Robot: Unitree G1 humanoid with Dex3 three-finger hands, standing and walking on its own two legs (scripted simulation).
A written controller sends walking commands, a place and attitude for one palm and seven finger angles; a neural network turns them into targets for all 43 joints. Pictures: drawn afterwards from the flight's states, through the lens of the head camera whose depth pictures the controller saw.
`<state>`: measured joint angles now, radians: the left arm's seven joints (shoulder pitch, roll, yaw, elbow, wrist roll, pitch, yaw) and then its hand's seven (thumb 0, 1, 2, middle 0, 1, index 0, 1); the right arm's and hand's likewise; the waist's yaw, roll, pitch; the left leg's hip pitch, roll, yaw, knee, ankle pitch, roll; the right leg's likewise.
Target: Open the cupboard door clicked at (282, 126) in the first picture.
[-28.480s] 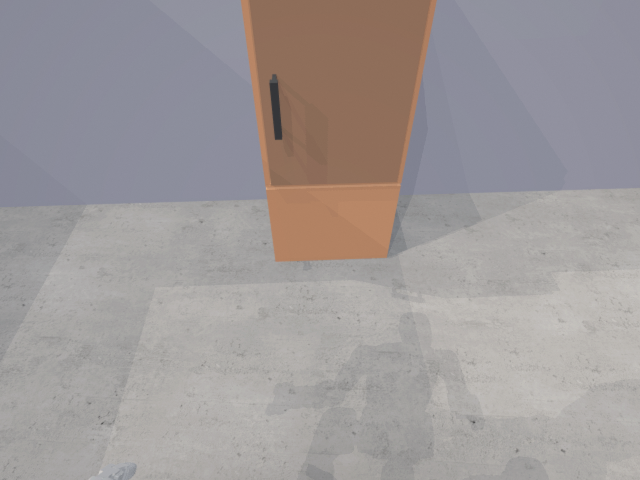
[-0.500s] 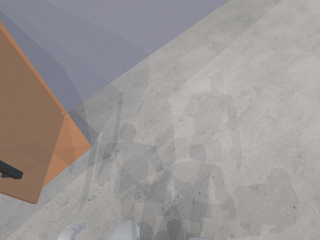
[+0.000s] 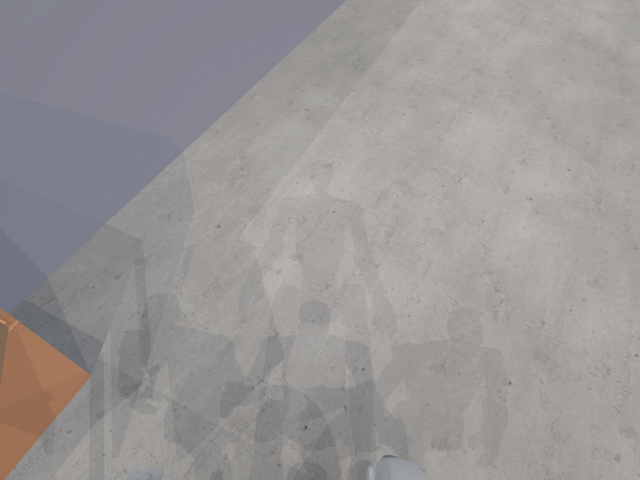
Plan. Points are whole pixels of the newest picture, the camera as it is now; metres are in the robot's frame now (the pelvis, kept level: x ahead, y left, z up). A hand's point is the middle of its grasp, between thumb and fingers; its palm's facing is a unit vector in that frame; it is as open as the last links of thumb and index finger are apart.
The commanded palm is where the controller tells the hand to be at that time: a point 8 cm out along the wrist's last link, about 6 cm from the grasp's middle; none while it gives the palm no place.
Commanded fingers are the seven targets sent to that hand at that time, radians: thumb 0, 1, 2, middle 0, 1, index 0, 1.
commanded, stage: walk to a spot facing it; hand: left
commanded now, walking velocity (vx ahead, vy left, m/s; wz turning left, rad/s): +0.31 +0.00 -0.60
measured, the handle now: out of the picture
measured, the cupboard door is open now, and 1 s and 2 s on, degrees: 44 44 44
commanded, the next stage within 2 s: turn to face it in 1.20 s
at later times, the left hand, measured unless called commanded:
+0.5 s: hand (253, 414) +0.23 +0.11 -0.17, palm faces -0.17 -0.97 -0.19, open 7.3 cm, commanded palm none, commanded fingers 0.00 0.90 0.90 -0.20 -0.30 -0.20 -0.30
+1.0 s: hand (334, 228) +0.60 +0.00 -0.16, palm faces -0.46 -0.86 -0.22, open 7.4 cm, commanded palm none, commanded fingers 0.00 0.90 0.90 -0.20 -0.30 -0.20 -0.30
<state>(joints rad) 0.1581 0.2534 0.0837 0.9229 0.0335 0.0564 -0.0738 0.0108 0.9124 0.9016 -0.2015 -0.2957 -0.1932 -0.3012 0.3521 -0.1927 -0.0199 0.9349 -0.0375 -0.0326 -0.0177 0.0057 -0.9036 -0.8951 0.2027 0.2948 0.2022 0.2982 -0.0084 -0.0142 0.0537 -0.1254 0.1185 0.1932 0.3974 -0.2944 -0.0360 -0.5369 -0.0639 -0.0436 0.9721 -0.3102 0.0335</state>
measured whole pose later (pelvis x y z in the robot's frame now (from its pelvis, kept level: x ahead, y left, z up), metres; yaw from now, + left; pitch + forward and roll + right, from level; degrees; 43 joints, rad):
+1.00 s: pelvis +0.41 -0.13 -0.01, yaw -26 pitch +2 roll +1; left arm 0.11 0.22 0.06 0.96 0.03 0.00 -0.05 0.01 0.91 0.90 -0.20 -0.30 -0.19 -0.30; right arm 0.42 -0.20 -0.04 1.07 -0.04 -0.04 0.00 0.01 -0.91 -0.90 0.20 0.29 0.20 0.30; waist -0.04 0.00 0.06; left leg -0.02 0.10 0.25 0.39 -0.37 -0.06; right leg -0.51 -0.08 -0.10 0.69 -0.20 -0.02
